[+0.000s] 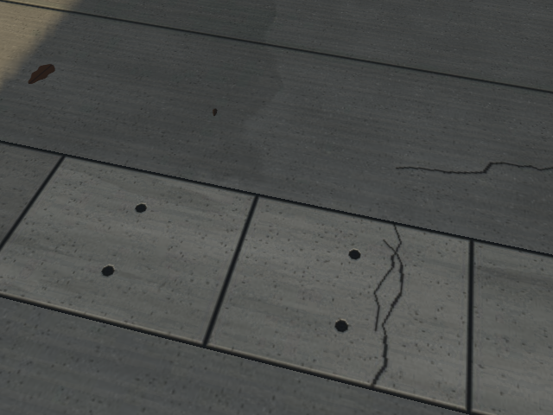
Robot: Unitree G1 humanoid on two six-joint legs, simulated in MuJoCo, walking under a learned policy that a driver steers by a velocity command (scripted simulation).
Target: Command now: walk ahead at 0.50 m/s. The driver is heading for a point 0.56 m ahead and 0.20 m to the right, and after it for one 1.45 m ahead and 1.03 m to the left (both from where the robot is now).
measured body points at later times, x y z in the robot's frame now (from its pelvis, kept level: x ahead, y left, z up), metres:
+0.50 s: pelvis +0.28 -0.03 -0.01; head +0.31 -0.04 +0.44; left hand +0.52 +0.17 -0.10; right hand +0.23 -0.31 -0.15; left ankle +0.10 +0.10 -0.72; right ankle +0.39 -0.14 -0.73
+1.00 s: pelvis +0.58 -0.07 +0.00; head +0.61 -0.08 +0.45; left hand +0.67 +0.20 -0.12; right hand +0.70 -0.35 -0.10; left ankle +0.75 +0.00 -0.71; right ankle +0.39 -0.14 -0.72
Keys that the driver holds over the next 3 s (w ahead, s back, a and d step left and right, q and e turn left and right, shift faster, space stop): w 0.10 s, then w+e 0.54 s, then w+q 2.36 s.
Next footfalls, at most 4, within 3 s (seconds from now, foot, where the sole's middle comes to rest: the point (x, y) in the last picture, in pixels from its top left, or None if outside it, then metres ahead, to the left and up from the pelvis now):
0.50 right None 0.43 -0.15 -0.76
1.02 left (298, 288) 0.79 -0.01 -0.76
1.52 right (368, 212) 1.06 -0.22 -0.76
2.04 left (260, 160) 1.25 0.12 -0.76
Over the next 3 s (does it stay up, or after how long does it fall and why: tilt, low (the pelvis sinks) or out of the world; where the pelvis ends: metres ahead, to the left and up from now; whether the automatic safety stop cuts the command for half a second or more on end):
stays up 1.56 0.27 0.00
